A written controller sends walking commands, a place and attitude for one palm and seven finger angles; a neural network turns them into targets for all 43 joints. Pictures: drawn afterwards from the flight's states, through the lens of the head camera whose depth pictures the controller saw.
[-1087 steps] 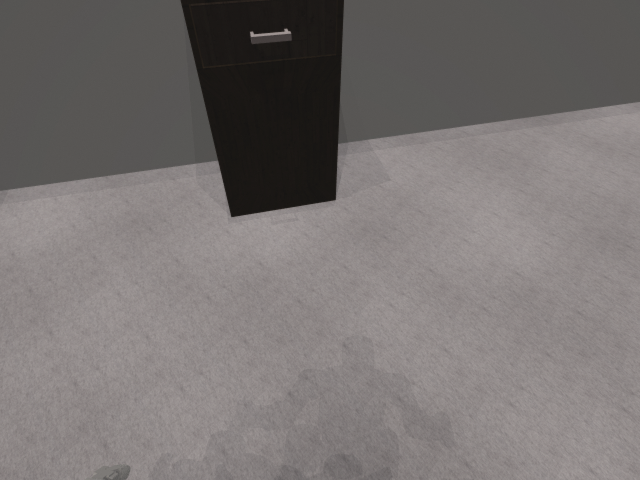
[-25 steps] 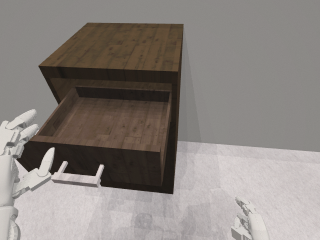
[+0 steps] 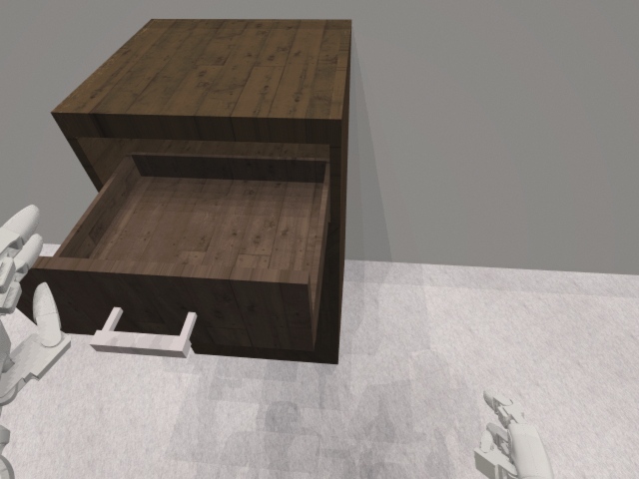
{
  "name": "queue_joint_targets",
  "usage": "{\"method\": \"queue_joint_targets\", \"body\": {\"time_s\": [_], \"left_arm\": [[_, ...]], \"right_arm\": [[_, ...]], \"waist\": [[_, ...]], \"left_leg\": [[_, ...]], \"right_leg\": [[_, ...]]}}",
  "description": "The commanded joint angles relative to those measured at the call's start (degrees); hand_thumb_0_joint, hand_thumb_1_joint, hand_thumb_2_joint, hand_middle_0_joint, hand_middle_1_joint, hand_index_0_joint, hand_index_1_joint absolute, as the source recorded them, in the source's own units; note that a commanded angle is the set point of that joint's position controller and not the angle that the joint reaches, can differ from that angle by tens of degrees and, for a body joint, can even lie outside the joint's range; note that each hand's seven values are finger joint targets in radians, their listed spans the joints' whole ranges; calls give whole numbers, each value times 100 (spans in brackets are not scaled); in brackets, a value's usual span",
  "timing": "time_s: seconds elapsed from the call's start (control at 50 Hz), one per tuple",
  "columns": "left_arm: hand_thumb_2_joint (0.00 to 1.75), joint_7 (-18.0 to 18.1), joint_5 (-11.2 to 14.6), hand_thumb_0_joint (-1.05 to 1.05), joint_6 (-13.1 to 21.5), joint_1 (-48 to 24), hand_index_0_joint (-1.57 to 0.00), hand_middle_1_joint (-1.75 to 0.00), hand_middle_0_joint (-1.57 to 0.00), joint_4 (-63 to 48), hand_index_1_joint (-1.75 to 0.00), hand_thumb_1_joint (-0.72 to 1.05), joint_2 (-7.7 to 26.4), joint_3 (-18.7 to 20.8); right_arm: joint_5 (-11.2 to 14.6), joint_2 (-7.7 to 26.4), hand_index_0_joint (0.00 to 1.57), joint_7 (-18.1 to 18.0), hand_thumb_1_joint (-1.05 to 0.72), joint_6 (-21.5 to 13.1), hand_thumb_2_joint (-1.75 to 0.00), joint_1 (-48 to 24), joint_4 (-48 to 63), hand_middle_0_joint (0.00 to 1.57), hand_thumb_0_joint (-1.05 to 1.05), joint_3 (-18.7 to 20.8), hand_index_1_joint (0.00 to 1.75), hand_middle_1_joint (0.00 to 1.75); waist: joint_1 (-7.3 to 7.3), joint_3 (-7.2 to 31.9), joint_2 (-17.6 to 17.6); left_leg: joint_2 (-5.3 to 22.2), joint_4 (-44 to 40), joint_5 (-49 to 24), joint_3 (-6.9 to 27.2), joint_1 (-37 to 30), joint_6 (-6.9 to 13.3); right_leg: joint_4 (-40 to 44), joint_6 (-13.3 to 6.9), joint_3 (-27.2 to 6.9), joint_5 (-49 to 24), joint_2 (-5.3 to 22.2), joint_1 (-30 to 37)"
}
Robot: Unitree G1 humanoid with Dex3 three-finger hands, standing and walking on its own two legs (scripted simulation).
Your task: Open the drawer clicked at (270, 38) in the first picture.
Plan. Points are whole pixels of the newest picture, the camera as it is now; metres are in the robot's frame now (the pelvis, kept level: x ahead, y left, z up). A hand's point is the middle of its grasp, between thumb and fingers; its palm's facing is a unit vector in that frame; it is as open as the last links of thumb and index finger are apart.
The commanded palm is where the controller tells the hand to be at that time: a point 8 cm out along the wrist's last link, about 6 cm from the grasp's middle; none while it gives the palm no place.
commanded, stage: step back with the hand held close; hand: left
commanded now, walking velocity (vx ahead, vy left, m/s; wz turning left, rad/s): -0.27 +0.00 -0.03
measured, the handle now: (147, 330) +0.30 +0.27 +0.00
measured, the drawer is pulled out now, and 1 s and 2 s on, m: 0.29 0.29 0.29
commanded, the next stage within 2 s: stop stepping back and stand still in 1.14 s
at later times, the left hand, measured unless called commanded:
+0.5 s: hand (7, 401) +0.14 +0.26 +0.17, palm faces +0.39 -0.78 -0.49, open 7.4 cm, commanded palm +0.08 +0.30 +0.19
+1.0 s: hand out of the picture +0.09 +0.23 +0.17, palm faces +0.27 -0.84 -0.48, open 7.4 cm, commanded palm +0.01 +0.28 +0.19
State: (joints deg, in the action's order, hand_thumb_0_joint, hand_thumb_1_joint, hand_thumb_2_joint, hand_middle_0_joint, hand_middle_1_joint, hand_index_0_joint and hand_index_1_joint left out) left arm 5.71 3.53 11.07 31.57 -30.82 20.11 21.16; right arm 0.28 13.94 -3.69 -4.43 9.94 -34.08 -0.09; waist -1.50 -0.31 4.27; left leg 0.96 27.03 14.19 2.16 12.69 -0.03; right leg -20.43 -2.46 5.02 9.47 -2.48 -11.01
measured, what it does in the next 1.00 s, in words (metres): walks backwards: right foot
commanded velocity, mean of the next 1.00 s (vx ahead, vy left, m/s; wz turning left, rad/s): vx -0.32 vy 0.00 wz -0.01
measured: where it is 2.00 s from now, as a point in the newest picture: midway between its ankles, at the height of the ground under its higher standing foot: outside the picture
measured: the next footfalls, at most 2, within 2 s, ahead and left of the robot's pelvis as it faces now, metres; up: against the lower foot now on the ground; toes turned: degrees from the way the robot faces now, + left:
right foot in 0.96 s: -0.19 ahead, -0.09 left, +0.00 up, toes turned -3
left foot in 1.16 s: -0.08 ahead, +0.09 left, +0.00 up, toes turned -1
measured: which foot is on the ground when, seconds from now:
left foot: down 0.00-0.98, up 1.00-1.00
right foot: down 0.00-0.66, up 0.68-0.94, down 0.96-1.00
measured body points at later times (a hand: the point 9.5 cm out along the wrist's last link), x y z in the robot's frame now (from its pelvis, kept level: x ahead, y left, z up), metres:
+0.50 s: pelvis -0.05 +0.02 -0.02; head -0.03 +0.03 +0.43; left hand +0.11 +0.30 +0.20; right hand +0.14 -0.20 -0.09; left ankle +0.00 +0.12 -0.74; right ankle +0.02 -0.09 -0.74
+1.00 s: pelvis -0.13 +0.01 -0.01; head -0.08 +0.02 +0.43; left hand +0.07 +0.27 +0.20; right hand +0.07 -0.21 -0.09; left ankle +0.00 +0.12 -0.74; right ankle -0.23 -0.09 -0.75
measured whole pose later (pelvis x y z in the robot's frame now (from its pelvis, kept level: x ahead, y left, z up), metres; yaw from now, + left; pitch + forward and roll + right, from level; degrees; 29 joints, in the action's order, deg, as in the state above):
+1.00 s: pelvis -0.13 +0.01 -0.01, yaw -4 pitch +5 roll -2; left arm 7.0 4.6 12.6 33.4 -39.6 25.4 23.8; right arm -0.9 10.1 -1.8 -6.6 5.3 -34.3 -1.8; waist -1.5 -1.3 -0.2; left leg 2.3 25.6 1.2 -0.7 30.2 0.3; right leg -25.4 -1.5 0.4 21.5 -3.2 -10.1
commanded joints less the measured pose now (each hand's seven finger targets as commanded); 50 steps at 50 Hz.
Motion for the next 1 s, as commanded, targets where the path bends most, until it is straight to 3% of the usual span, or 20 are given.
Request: {"method": "queue_joint_targets", "body": {"time_s": [0.0,0.08,0.18,0.34,0.42,0.5,0.54,0.58,0.6,0.64,0.66,0.7,0.74,0.78,0.86,0.9,0.92,0.94,0.96,0.98], "left_arm": [[90,147,16,0,381,201,-20,-30,-20,-1234,-30,90,1033,725],[90,210,8,0,376,358,-20,-30,-20,-1419,-30,90,1150,835],[90,240,-18,0,364,493,-20,-30,-20,-1666,-30,90,1197,897],[90,300,-125,0,442,405,-20,-30,-20,-1917,-30,90,1265,1085],[90,325,-169,0,485,129,-20,-30,-20,-1692,-30,90,1150,1020],[90,438,-129,0,518,-123,-20,-30,-20,-1743,-30,90,1132,818],[90,513,-141,0,501,-188,-20,-30,-20,-1808,-30,90,1230,870],[90,527,-130,0,506,-68,-20,-30,-20,-1885,-30,90,1181,846],[90,536,-137,0,555,-49,-20,-30,-20,-2017,-30,90,1226,894],[90,527,-253,0,645,-90,-20,-30,-20,-2221,-30,90,1312,1109],[90,509,-272,0,648,-20,-20,-30,-20,-2188,-30,90,1258,1091],[90,505,-232,0,633,92,-20,-30,-20,-2082,-30,90,1234,1091],[90,488,-119,0,591,488,-20,-30,-20,-2013,-30,90,1006,870],[90,438,-48,0,518,417,-20,-30,-20,-2004,-30,90,932,682],[90,316,57,0,431,263,-20,-30,-20,-2037,-30,90,1121,738],[90,228,123,0,490,277,-20,-30,-20,-2092,-30,90,1314,912],[90,190,126,0,537,286,-20,-30,-20,-2139,-30,90,1442,1018],[90,200,145,0,585,327,-20,-30,-20,-2116,-30,90,1672,1217],[90,232,179,0,635,284,-20,-30,-20,-2041,-30,90,1655,1233],[90,251,175,0,606,318,-20,-30,-20,-1947,-30,90,1482,1086]], "right_arm": [[36,543,20,-82,-90,-180,-90,-614,1003,20,0,304,30,30],[51,583,20,-121,-90,-102,-90,-588,1102,20,0,363,30,30],[44,614,20,-116,-90,-95,-90,-537,1216,20,0,386,30,30],[-5,672,20,-92,-90,-247,-90,-480,1281,20,0,364,30,30],[-11,620,20,-88,-90,-309,-90,-393,1275,20,0,319,30,30],[2,556,20,-81,-90,-291,-90,-267,1067,20,0,329,30,30],[-27,523,20,-100,-90,-246,-90,-321,988,20,0,276,30,30],[-23,539,20,-150,-90,-216,-90,-370,1020,20,0,243,30,30],[-23,583,20,-180,-90,-237,-90,-445,1063,20,0,241,30,30],[-42,680,20,-202,-90,-355,-90,-579,1172,20,0,261,30,30],[-122,515,20,-193,-90,-430,-90,-398,1157,20,0,304,30,30],[-162,449,20,-111,-90,-596,-90,-309,1035,20,0,364,30,30],[-153,466,20,-58,-90,-708,-90,-352,910,20,0,353,30,30],[-174,468,20,13,-90,-722,-90,-328,741,20,0,280,30,30],[-176,553,20,62,-90,-670,-90,-535,655,20,0,248,30,30],[-140,571,20,97,-90,-574,-90,-641,723,20,0,246,30,30],[-105,556,20,111,-90,-491,-90,-689,772,20,0,247,30,30],[-88,500,20,112,-90,-410,-90,-710,806,20,0,235,30,30],[-13,392,20,104,-90,-369,-90,-722,799,20,0,195,30,30],[106,366,20,64,-90,-353,-90,-741,867,20,0,234,30,30]], "waist": [[76,819,-413],[71,983,-285],[60,1011,-145],[72,842,203],[143,454,-226],[226,545,-1142],[256,610,-1098],[233,486,-467],[214,361,95],[160,411,1514],[173,535,1232],[111,705,439],[80,959,610],[150,967,626],[55,1219,791],[-18,1296,482],[2,1306,141],[48,1379,-362],[68,1453,-762],[51,1436,-1344]], "left_leg": [[36,-170,-1259,45,-113,151],[187,-272,-1908,179,116,144],[328,-377,-1707,364,612,181],[609,-751,47,659,1998,410],[464,-502,1439,565,2539,445],[-204,1510,992,-47,608,87],[-198,1438,749,-99,122,80],[51,431,938,252,407,156],[323,-163,1312,628,915,263],[1475,-2063,2700,2097,2951,728],[1684,-2199,2345,2391,2870,893],[1519,-1358,423,1867,1506,930],[1313,-1014,-1038,1342,441,821],[1276,-1006,-1809,1248,46,782],[1116,-943,-2371,944,-326,583],[945,-730,-2235,697,-271,378],[689,-404,-1854,352,-115,213],[390,94,-1450,-24,-76,28],[151,610,-936,-318,-222,-108],[-167,1300,-101,-443,187,-150]], "right_leg": [[257,129,-611,-678,824,-29],[-231,191,-457,-1159,674,219],[-649,205,-446,-1044,574,350],[-1407,234,-569,-411,416,713],[-1144,175,-939,243,600,427],[567,-316,-1730,1852,1585,-1742],[554,-323,-1436,1650,1600,-2079],[-13,-71,-933,1683,1136,-1845],[-434,61,-796,1792,806,-1589],[-2865,325,-376,1262,-103,213],[-3786,291,-604,1503,-178,91],[-3825,226,-811,1880,-30,-882],[-3138,255,-605,1964,20,-1151],[-2406,275,-476,1975,-28,-1041],[-897,204,-326,1303,-78,-428],[-41,130,-360,537,21,-124],[194,38,-586,-236,288,-72],[222,-95,-943,-937,785,-257],[325,-218,-1163,-1468,1318,-554],[155,-192,-1198,-2808,1561,-353]]}}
